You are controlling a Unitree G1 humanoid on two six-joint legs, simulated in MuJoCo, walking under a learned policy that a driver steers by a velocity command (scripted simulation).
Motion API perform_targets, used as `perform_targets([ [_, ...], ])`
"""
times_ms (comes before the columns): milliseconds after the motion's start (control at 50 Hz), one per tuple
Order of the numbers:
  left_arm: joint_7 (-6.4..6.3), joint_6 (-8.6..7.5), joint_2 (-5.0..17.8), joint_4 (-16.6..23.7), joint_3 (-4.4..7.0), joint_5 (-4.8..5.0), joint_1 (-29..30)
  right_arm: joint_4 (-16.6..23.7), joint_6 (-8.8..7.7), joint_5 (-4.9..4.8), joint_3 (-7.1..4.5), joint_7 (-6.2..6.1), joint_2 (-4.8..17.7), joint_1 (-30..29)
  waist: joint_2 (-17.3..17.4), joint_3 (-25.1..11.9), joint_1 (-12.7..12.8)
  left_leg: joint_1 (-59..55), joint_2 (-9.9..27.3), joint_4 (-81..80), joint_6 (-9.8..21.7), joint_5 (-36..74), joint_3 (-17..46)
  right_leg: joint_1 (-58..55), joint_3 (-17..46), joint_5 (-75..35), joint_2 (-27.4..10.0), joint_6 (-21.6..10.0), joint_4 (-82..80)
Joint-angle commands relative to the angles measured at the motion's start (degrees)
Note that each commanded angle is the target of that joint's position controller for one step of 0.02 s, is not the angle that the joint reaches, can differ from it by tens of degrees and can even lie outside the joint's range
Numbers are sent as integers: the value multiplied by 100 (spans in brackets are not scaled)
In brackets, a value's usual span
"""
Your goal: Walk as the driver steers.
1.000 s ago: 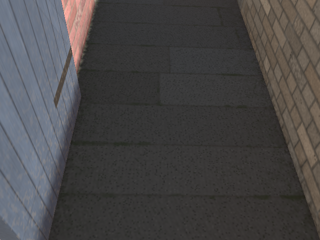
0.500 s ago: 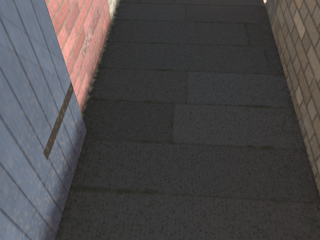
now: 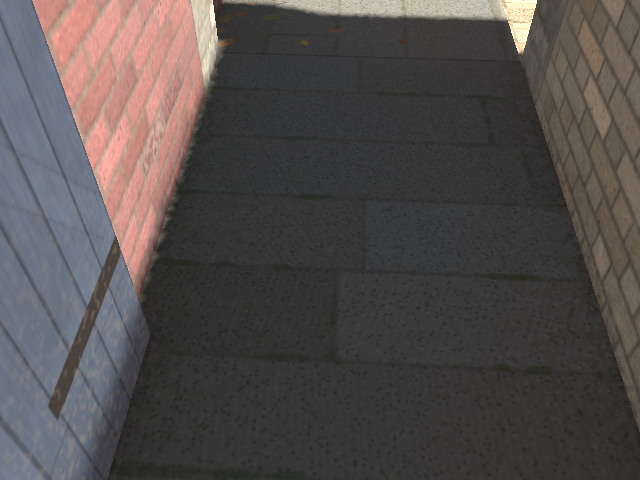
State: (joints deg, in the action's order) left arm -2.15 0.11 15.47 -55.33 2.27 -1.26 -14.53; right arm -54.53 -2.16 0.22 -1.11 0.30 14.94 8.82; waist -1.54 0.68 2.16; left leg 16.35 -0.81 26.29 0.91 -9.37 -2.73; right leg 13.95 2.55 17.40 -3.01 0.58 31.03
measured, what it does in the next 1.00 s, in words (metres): steps on the spot: left foot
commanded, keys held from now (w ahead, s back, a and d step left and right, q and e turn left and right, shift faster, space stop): w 0.08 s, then no key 0.92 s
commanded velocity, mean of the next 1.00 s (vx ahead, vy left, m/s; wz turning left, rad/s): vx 0.09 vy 0.00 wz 0.00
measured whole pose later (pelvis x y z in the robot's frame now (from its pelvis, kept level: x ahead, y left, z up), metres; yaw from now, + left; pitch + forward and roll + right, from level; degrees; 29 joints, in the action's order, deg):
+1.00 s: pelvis +0.09 -0.02 +0.00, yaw +1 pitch -2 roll +0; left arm -1.7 -0.1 13.1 -64.1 1.6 -0.5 -16.0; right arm -61.8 -0.1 0.3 -1.1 -0.5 14.9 4.8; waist 0.1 2.5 0.2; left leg 14.8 0.4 28.2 0.0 -11.7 -0.4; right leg 2.7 1.7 20.3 0.2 0.3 24.7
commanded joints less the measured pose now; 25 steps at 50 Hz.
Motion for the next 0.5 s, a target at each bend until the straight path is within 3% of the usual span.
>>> perform_targets([
  [20, -29, -122, 899, -57, 236, 63, -807, 501, -61, -119, -253, -103, 966, -592, 56, 394, 290, 676, 563, -657, 121, -2845, 615, 236, 362, 1879, -197, -636, -1124],
  [40, -6, -167, 1076, -149, 287, 129, -784, 593, -113, -128, -191, -101, 660, -834, -974, 614, 227, 730, 51, 464, -96, -2069, -48, 425, 1182, 2630, -546, -918, -1928],
  [60, 8, -213, 1205, -107, 301, 138, -757, 748, -171, -107, -168, -76, 553, -963, -1503, 865, 212, 1354, -184, 1406, -118, -1504, -180, 82, 2250, 2715, -1101, -1168, -2555],
  [80, 35, -298, 1113, -76, 300, 111, -766, 710, -220, -167, -216, -64, 667, -912, -1319, 938, 204, 1934, 7, 2195, -39, -1692, 185, -335, 2629, 2057, -1384, -1313, -2502],
  [100, 61, -374, 963, -48, 265, 105, -718, 630, -270, -161, -248, -39, 743, -670, -990, 770, 73, 2299, 123, 2622, 20, -1766, 374, -809, 2484, 1037, -1349, -1299, -2184],
  [120, 96, -453, 741, -74, 214, 179, -670, 573, -305, -186, -226, -32, 647, -514, -846, 622, -34, 2386, 225, 2536, 64, -1705, 391, -1083, 2084, -40, -1282, -1186, -1966],
  [140, 109, -459, 691, -76, 197, 215, -622, 589, -342, -163, -183, -12, 553, -582, -798, 507, -43, 2212, 265, 2099, 45, -1666, 287, -1214, 1638, -1206, -1145, -1065, -1762],
  [160, 108, -412, 613, -107, 165, 187, -577, 623, -353, -100, -145, 26, 406, -769, -751, 287, -15, 1856, 225, 1554, 21, -1498, 163, -1255, 1273, -2099, -999, -969, -1584],
  [200, 87, -294, 782, -149, 177, 107, -647, 611, -308, -100, -93, 91, 312, -887, -851, -79, 36, 899, 3, 850, -75, -869, -94, -1069, 874, -3035, -824, -947, -1358],
  [240, 56, -246, 957, -136, 208, 165, -563, 425, -225, -157, -106, 75, 460, -530, -801, -216, -153, -110, -98, -12, -110, 246, -144, -805, 766, -2919, -737, -867, -1258],
  [260, 38, -206, 1112, -58, 245, 165, -447, 348, -197, -85, -144, 69, 625, -403, -702, -301, -238, -545, -79, -437, -70, 740, -69, -767, 768, -2846, -632, -794, -1177],
  [280, 17, -219, 897, -83, 179, 98, -463, 325, -177, 12, -198, 46, 872, -248, -489, -493, -297, -1138, 222, -666, 27, 1208, 223, -670, 623, -2572, -427, -577, -1073],
  [300, -2, -287, 592, -50, 106, -121, -639, 166, -152, 79, -259, 6, 1250, 165, -39, -876, -210, -1937, 910, -405, 184, 2837, 835, -403, 321, -1437, -136, -242, -735],
  [320, -41, -327, 209, -146, 46, -72, -1125, 113, -47, 151, -233, -40, 1268, -14, 807, -847, 167, -1950, 1387, -218, 689, 3339, 1346, -74, 173, -18, 103, -5, -584],
  [340, -101, -299, 238, -187, 43, 17, -1147, 131, 15, 99, -183, -37, 1000, -190, 1017, -723, 130, -1646, 1548, -361, 963, 2457, 1740, -75, 137, 282, 26, 131, -543],
  [360, -107, -275, 401, -175, 85, 63, -960, 140, 41, 84, -140, -4, 810, -358, 973, -453, 133, -1426, 1427, -509, 906, 2005, 1754, -26, 158, 92, 1, 148, -620],
  [400, -126, -216, 571, -195, 129, 65, -796, 141, 0, 81, -163, 30, 921, -537, 831, -278, 159, -1343, 1164, -428, 663, 2361, 1468, -42, 184, -528, -23, 133, -830],
  [460, -110, -157, 738, -328, 178, 70, -813, -34, -96, 34, -203, 77, 991, -377, 473, -558, 103, -1505, 799, -46, 462, 3808, 952, -662, 136, -1567, -53, 146, -1058],
  [500, -95, -104, 719, -390, 192, 101, -741, -129, -102, 15, -205, 79, 950, -346, 337, -655, 67, -1550, 724, -3, 447, 3826, 849, -824, 88, -1758, -55, 121, -1049],
])
Next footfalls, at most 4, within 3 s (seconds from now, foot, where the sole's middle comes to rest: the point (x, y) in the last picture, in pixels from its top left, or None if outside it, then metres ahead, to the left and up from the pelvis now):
0.30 left None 0.16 0.10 -0.77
1.88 right None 0.53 -0.17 -0.77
2.48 left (319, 346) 0.86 0.07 -0.77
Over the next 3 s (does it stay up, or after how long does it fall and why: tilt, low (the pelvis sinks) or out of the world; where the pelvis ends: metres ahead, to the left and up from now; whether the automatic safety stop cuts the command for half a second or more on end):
stays up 0.98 -0.05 0.00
